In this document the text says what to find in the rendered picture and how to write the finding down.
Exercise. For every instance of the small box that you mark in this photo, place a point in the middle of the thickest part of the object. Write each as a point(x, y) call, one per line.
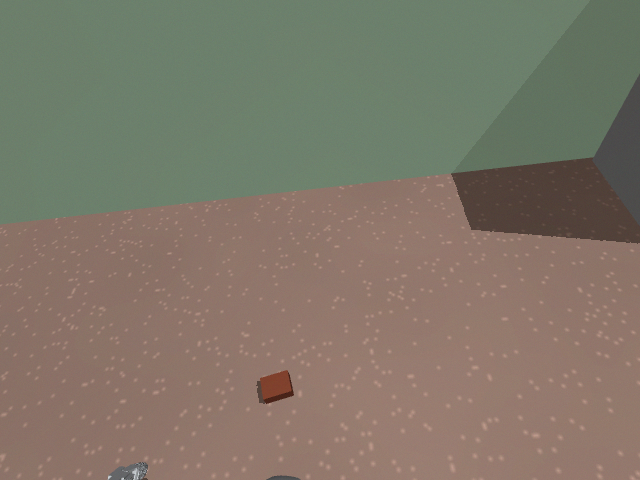
point(276, 387)

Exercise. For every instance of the left robot hand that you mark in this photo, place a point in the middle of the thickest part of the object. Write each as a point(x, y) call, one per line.
point(133, 472)

